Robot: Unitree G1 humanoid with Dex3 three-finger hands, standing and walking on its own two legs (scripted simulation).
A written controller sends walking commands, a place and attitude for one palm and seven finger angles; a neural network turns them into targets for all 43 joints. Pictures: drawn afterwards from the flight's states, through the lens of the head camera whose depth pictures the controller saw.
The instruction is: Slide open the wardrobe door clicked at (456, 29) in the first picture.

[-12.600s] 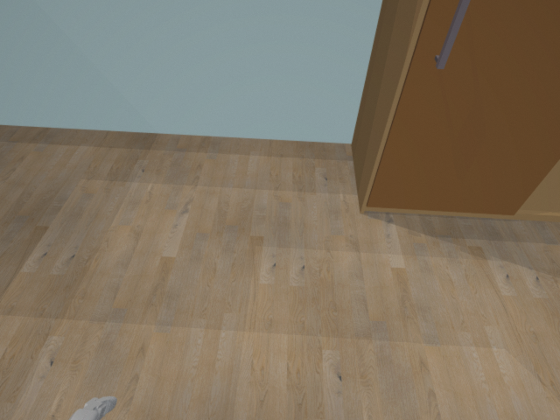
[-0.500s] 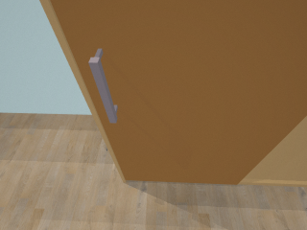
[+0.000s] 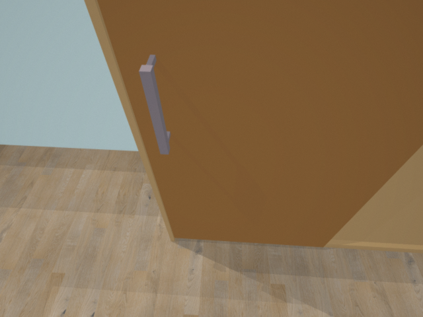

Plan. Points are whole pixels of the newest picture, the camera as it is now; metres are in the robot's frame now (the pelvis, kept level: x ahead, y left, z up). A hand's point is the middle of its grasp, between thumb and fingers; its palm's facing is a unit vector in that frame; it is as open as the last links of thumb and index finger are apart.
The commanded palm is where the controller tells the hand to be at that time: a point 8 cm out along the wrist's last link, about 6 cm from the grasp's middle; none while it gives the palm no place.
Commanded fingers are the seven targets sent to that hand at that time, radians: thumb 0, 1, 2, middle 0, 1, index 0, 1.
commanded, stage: come to a stop and stand still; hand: left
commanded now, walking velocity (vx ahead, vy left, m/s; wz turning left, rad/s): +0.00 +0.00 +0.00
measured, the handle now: (159, 110) +0.50 +0.14 +0.11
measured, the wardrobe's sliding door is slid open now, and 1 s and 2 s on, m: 0.00 0.00 0.00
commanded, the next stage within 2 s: look again from close up in 1.28 s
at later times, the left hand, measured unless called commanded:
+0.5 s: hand out of the picture -0.04 +0.13 -0.17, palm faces +0.04 -0.99 -0.15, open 7.4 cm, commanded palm none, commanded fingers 0.00 0.90 0.90 -0.20 -0.30 -0.20 -0.30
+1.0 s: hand out of the picture +0.04 +0.20 -0.17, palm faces -0.01 -0.97 -0.24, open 7.4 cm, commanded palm none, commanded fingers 0.00 0.90 0.90 -0.20 -0.30 -0.20 -0.30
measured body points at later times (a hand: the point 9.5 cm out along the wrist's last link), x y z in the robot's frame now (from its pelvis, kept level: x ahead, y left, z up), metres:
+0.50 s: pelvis -0.02 -0.02 +0.00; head -0.01 -0.02 +0.45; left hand -0.04 +0.19 -0.16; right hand -0.05 -0.22 -0.16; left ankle +0.01 +0.12 -0.74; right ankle -0.01 -0.11 -0.74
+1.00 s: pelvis +0.00 +0.02 +0.00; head +0.01 +0.01 +0.45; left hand +0.04 +0.25 -0.15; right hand +0.00 -0.20 -0.16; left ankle +0.01 +0.12 -0.74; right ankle -0.01 -0.11 -0.74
